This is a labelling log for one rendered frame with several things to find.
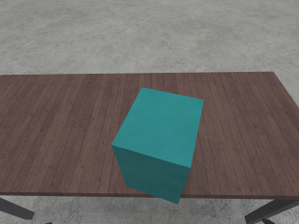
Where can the table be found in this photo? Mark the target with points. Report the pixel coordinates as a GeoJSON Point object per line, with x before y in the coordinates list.
{"type": "Point", "coordinates": [56, 132]}

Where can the carton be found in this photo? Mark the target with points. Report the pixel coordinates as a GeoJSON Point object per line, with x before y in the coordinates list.
{"type": "Point", "coordinates": [154, 146]}

